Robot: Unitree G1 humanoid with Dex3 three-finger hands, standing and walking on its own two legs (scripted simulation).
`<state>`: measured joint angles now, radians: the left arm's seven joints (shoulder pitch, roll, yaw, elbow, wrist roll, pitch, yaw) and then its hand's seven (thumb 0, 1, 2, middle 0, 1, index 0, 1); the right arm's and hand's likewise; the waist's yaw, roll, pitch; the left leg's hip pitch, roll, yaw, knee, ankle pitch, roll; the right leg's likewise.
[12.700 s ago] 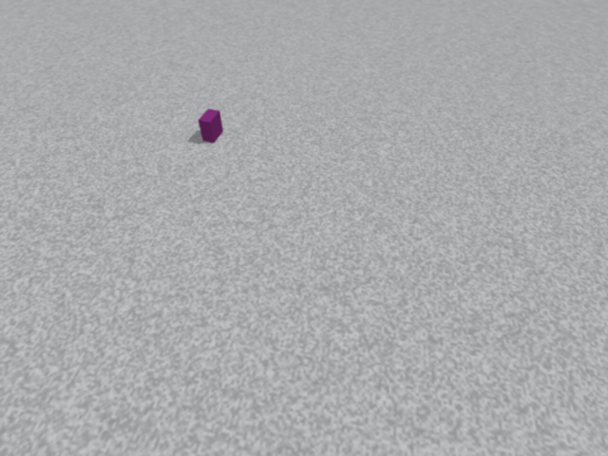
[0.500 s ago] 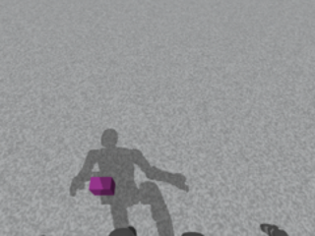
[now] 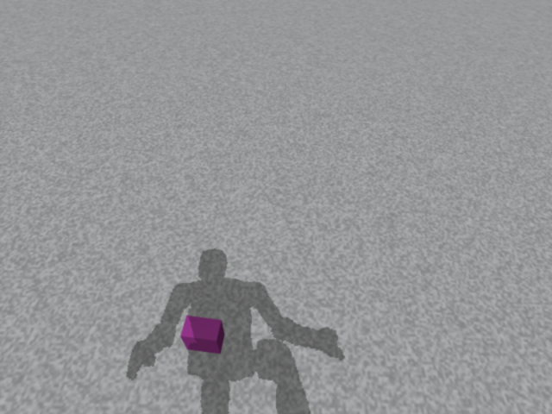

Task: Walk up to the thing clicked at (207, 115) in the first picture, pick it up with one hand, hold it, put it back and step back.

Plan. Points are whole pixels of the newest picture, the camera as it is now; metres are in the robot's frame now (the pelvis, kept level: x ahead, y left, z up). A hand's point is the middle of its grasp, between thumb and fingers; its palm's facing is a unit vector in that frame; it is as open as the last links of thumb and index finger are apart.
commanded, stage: walk up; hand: left
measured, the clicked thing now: (203, 335) +0.47 +0.25 -0.70
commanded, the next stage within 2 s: stand in 1.28 s
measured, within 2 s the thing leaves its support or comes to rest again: neither
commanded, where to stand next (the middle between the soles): +0.06 -0.02 m, yaw -5 degrees
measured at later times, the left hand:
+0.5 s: hand out of the picture +0.13 +0.24 -0.14, palm faces -0.11 -0.90 -0.42, open 7.4 cm
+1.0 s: hand out of the picture +0.07 +0.26 -0.16, palm faces -0.08 -0.93 -0.37, open 7.4 cm
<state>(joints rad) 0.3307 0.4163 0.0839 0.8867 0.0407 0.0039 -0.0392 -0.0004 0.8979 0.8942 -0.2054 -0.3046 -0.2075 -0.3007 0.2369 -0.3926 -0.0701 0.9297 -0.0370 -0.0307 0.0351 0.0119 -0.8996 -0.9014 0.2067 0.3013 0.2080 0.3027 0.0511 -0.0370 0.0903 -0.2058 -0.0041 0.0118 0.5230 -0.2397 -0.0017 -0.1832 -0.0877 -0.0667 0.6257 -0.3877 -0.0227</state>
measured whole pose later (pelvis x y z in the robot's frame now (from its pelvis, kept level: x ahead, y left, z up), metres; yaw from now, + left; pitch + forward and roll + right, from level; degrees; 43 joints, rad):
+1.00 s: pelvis -0.01 +0.00 -0.01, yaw -3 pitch -3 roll -2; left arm 0.21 0.37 0.04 0.97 0.03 -0.02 0.00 0.00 0.90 0.89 -0.20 -0.30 -0.20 -0.30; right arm 0.19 -0.41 -0.04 0.92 -0.02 0.02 0.00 0.01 -0.90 -0.90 0.21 0.30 0.21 0.30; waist 0.01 0.04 0.12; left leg -0.26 0.03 -0.03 0.78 -0.49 0.03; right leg -0.23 0.04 0.00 0.58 -0.29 -0.01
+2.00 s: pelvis -0.01 +0.02 +0.02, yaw -4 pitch -4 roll +0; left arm 0.12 0.36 -0.01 1.13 0.01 -0.02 -0.01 0.00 0.90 0.89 -0.20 -0.30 -0.20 -0.30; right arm 0.13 -0.36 -0.02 1.16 -0.01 -0.01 0.02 0.01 -0.90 -0.90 0.21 0.30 0.21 0.30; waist -0.02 0.00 0.06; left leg -0.16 0.03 0.02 0.35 -0.13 -0.01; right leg -0.11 -0.02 0.03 0.35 -0.18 0.03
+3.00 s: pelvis +0.02 +0.02 +0.02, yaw -4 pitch -3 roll +0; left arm 0.11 0.36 -0.01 1.12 0.01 -0.01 0.00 0.00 0.90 0.89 -0.20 -0.30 -0.20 -0.30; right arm 0.08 -0.35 0.00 1.14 -0.01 0.00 0.01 0.01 -0.90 -0.90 0.21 0.30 0.21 0.30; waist -0.01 -0.01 0.05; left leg -0.14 0.02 0.01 0.34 -0.15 -0.01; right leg -0.07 -0.02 0.03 0.32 -0.20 0.03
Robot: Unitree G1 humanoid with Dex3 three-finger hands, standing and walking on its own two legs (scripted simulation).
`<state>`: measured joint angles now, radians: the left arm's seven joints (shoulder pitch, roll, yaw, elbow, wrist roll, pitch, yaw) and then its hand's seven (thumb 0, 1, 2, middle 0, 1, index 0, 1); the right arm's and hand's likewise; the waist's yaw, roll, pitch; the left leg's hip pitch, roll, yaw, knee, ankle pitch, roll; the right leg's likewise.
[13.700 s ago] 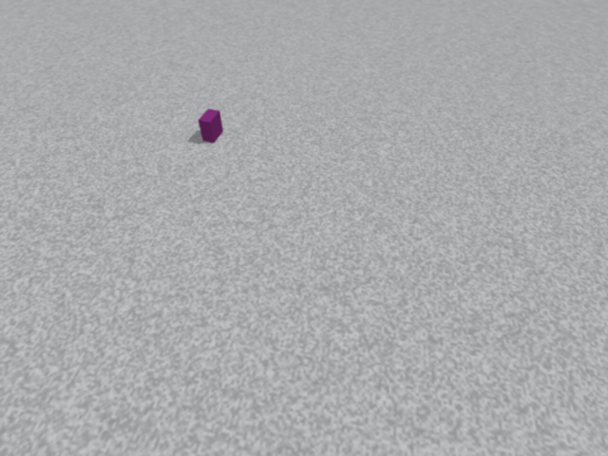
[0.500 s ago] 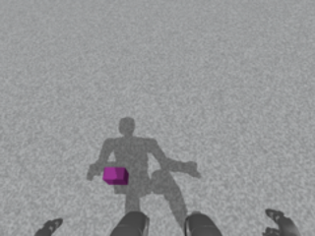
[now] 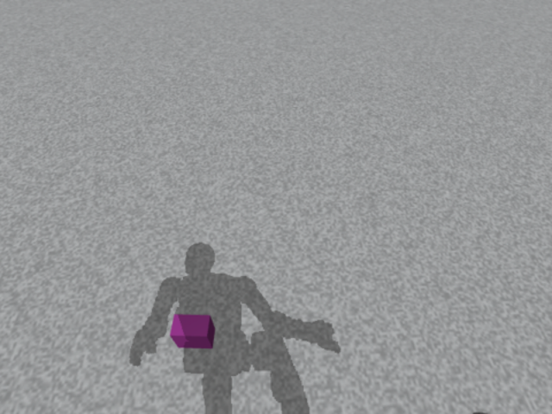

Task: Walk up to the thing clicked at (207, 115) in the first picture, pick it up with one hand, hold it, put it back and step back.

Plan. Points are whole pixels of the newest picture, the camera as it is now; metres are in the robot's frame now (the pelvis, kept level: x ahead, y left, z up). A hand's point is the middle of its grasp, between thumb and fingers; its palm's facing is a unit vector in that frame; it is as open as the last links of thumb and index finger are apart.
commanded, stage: walk up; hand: left
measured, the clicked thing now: (193, 331) +0.46 +0.27 -0.69
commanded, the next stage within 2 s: stand in 0.28 s
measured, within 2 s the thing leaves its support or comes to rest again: neither
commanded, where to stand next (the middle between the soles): +0.07 -0.01 m, yaw -2 degrees
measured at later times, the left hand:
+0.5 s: hand out of the picture +0.07 +0.28 -0.14, palm faces -0.05 -0.93 -0.35, open 7.4 cm
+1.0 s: hand out of the picture +0.08 +0.27 -0.14, palm faces -0.07 -0.94 -0.34, open 7.4 cm
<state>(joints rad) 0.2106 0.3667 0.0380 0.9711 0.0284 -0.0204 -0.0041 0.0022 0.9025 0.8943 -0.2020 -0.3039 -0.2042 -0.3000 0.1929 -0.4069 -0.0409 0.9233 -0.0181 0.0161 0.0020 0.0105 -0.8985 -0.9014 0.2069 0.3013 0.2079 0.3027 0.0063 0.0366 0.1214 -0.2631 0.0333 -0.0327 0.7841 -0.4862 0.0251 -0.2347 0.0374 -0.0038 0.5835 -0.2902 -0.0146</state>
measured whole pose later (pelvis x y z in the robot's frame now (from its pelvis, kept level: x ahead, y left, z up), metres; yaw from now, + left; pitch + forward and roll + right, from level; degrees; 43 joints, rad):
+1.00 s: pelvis +0.00 +0.02 +0.02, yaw -1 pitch -4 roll +0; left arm 0.12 0.36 -0.01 1.13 0.01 -0.02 -0.01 0.00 0.90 0.89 -0.20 -0.30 -0.20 -0.30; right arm 0.13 -0.36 -0.02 1.16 -0.01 -0.01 0.02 0.01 -0.90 -0.90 0.21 0.30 0.21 0.30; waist -0.02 0.00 0.06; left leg -0.16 0.03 0.02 0.35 -0.13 -0.01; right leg -0.11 -0.02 0.03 0.35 -0.18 0.03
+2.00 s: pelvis +0.02 +0.02 +0.02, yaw -1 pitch -3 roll +0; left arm 0.11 0.36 -0.01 1.12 0.01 -0.01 0.00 0.00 0.90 0.89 -0.20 -0.30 -0.20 -0.30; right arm 0.08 -0.35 0.00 1.14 -0.01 0.00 0.01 0.01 -0.90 -0.90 0.21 0.30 0.21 0.30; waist -0.01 -0.01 0.05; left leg -0.14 0.02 0.01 0.34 -0.15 -0.01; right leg -0.07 -0.02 0.03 0.32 -0.20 0.03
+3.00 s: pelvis +0.02 +0.02 -0.01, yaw -1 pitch +9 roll -1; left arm 0.03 0.34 0.14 0.91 0.17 0.11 -0.02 0.00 -0.12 0.91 -0.11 -0.98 -0.13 -0.95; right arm 0.26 -0.25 -0.03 0.70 0.02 -0.06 -0.01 0.01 -0.91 -0.90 0.21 0.30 0.21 0.30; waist -0.03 0.01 -0.05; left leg -0.59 0.03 0.00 0.76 -0.33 -0.01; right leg -0.51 -0.01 0.02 0.74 -0.38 0.03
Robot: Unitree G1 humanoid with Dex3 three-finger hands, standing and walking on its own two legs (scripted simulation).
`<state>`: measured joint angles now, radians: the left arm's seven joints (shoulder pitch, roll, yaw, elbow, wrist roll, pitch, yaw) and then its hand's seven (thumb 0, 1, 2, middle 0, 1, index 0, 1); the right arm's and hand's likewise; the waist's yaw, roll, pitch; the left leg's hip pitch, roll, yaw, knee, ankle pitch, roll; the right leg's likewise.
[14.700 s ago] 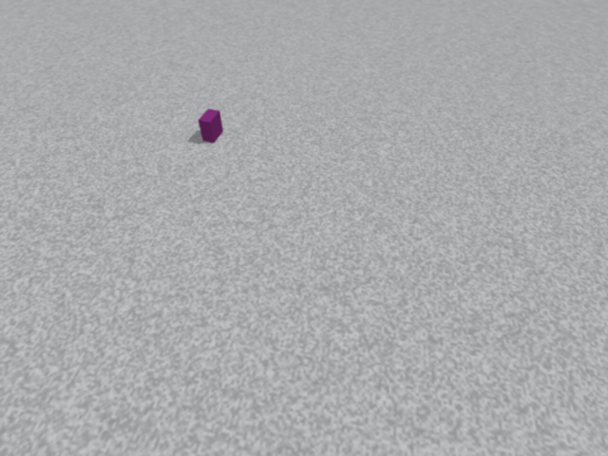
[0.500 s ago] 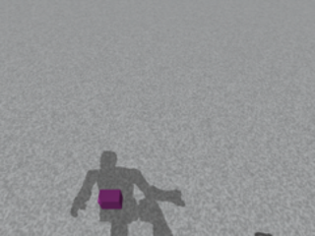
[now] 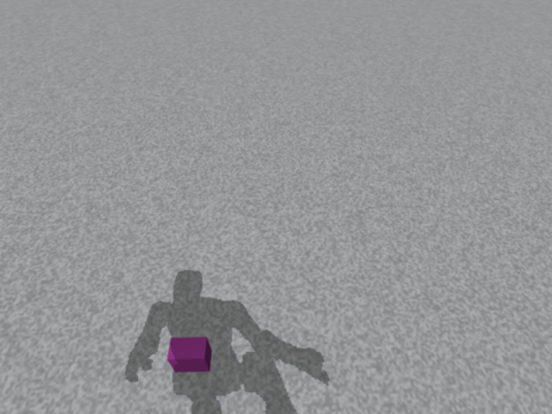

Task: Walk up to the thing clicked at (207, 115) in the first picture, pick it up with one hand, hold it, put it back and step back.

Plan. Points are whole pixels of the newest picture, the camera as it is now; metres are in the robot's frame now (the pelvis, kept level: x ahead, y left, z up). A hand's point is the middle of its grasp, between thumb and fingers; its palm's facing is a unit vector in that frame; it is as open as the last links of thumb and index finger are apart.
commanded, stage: stand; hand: left
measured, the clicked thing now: (190, 355) +0.46 +0.27 -0.72
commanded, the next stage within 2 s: rise first in 1.48 s
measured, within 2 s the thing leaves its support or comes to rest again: neither
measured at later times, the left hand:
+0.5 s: hand out of the picture +0.08 +0.26 -0.16, palm faces -0.03 -0.94 -0.35, open 7.4 cm
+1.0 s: hand out of the picture +0.10 +0.26 -0.16, palm faces -0.03 -0.94 -0.34, open 7.4 cm
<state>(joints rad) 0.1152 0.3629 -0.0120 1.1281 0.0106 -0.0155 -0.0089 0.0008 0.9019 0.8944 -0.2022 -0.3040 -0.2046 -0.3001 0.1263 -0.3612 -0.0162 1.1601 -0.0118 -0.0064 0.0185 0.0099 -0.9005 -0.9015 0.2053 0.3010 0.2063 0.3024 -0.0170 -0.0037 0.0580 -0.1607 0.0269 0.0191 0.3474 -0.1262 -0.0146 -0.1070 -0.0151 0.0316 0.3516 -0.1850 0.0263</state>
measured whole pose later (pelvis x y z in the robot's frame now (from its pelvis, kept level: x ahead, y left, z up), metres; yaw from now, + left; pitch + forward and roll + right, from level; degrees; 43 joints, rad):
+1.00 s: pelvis +0.02 +0.00 +0.00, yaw +0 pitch -3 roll +0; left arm 0.11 0.36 -0.01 1.12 0.01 -0.01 0.00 0.00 0.90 0.89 -0.20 -0.30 -0.20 -0.30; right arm 0.08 -0.35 0.00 1.14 -0.01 0.00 0.01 0.01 -0.90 -0.90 0.21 0.30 0.21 0.30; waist -0.01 -0.01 0.05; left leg -0.14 0.02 0.01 0.34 -0.15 -0.01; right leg -0.07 -0.02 0.03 0.32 -0.20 0.03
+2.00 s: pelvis +0.02 +0.00 -0.04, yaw +1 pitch +9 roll -1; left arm 0.03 0.34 0.14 0.91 0.17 0.11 -0.02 0.00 -0.12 0.91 -0.11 -0.98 -0.13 -0.95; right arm 0.26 -0.25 -0.03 0.70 0.02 -0.06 -0.01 0.01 -0.91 -0.90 0.21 0.30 0.21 0.30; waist -0.03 0.01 -0.05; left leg -0.59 0.03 0.00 0.76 -0.33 -0.01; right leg -0.51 -0.01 0.02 0.74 -0.38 0.03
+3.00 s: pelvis -0.02 +0.00 -0.22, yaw -1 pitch +29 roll -3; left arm -0.06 0.49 0.15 0.66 0.57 -0.07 0.02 -0.01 -0.53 0.93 -0.18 -0.97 -0.18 -0.98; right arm 0.10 -0.29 -0.02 0.60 -0.01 -0.20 0.01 0.01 -0.96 -0.92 0.21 0.30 0.21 0.30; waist -0.03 0.00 -0.19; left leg -1.56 0.03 -0.06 1.66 -0.61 -0.01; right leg -1.46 0.01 0.00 1.65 -0.70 0.04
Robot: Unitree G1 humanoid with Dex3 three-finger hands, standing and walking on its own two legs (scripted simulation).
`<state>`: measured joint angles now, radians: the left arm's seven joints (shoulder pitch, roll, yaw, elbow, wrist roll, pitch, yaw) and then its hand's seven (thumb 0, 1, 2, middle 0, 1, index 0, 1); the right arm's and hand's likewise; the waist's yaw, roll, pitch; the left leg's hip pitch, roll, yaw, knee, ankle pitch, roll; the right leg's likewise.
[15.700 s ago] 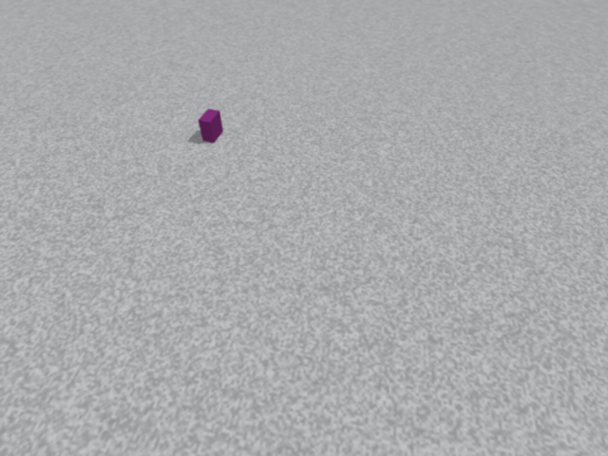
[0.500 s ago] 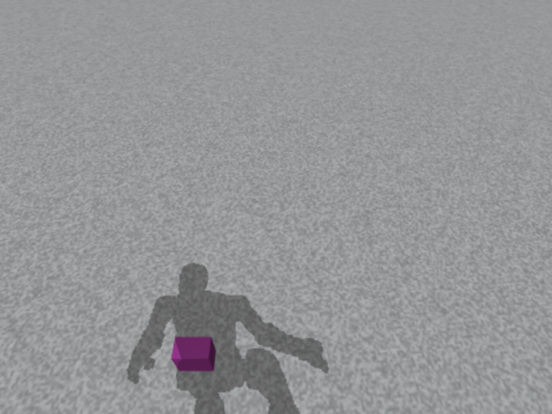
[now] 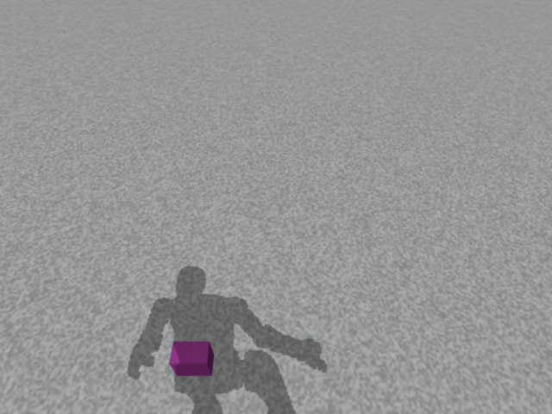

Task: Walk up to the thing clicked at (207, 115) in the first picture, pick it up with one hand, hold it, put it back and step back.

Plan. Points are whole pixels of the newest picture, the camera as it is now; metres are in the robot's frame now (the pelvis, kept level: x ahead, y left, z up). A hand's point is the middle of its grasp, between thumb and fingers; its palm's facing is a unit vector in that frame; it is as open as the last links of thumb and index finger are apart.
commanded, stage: stand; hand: left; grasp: from above
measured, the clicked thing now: (193, 359) +0.44 +0.26 -0.72
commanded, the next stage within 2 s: rise first in 0.48 s
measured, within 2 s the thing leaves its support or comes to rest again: neither
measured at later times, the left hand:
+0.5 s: hand out of the picture +0.07 +0.25 -0.16, palm faces -0.03 -0.94 -0.35, open 7.4 cm
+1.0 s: hand out of the picture +0.14 +0.26 -0.18, palm faces -0.08 -0.92 -0.40, open 12.1 cm
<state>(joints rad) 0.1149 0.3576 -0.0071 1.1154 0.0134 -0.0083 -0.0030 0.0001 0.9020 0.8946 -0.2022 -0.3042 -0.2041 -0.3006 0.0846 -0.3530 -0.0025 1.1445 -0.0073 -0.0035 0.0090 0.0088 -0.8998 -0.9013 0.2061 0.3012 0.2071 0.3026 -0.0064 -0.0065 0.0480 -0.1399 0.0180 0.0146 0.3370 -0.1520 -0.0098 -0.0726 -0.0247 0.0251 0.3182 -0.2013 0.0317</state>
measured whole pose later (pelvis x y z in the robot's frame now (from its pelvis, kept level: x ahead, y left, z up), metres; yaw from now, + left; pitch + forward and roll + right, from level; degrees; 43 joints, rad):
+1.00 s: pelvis +0.00 +0.00 -0.04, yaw +0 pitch +9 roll -1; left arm 0.03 0.34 0.14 0.91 0.17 0.11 -0.02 0.00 -0.12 0.91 -0.11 -0.98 -0.13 -0.95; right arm 0.26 -0.25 -0.03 0.70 0.02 -0.06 -0.01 0.01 -0.91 -0.90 0.21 0.30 0.21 0.30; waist -0.03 0.01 -0.05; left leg -0.59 0.03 0.00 0.76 -0.33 -0.01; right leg -0.51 -0.01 0.02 0.74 -0.38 0.03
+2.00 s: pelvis -0.05 +0.00 -0.22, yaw -1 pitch +29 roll -3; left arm -0.06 0.49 0.15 0.66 0.57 -0.07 0.02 -0.01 -0.53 0.93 -0.18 -0.97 -0.18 -0.98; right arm 0.10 -0.29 -0.02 0.60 -0.01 -0.20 0.01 0.01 -0.96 -0.92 0.21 0.30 0.21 0.30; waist -0.03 0.00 -0.19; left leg -1.56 0.03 -0.06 1.66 -0.61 -0.01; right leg -1.46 0.01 0.00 1.65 -0.70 0.04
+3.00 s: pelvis -0.09 +0.00 -0.42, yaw -8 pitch +32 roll -9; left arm -0.76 0.81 0.17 1.21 1.22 -0.35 0.25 -0.01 -0.45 0.94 -0.14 -0.93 -0.14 -0.92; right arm 0.09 -0.26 0.02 0.74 -0.11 0.02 0.10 0.01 -0.90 -0.91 0.21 0.30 0.21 0.30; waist -0.11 -0.03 -0.07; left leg -2.25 0.04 -0.17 2.30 -0.63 -0.02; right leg -2.10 0.07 -0.07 2.25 -0.73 0.06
